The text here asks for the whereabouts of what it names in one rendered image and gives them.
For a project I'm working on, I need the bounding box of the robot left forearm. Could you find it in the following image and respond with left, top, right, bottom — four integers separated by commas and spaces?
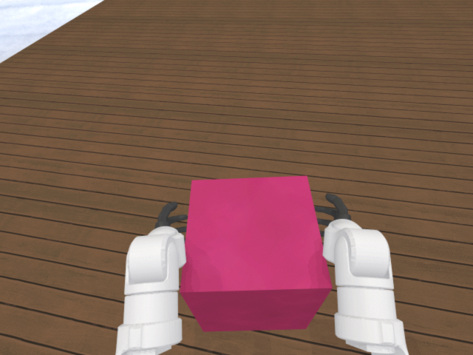
115, 226, 186, 355

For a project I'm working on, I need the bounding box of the carton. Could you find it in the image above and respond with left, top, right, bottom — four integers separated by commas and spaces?
180, 176, 333, 332

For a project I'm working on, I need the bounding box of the left robot hand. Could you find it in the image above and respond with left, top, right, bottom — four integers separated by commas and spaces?
154, 202, 188, 242

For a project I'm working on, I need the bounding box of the right robot hand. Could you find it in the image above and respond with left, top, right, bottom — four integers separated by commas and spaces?
314, 193, 351, 245

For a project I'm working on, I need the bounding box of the robot right forearm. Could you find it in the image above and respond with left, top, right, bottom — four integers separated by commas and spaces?
323, 219, 409, 355

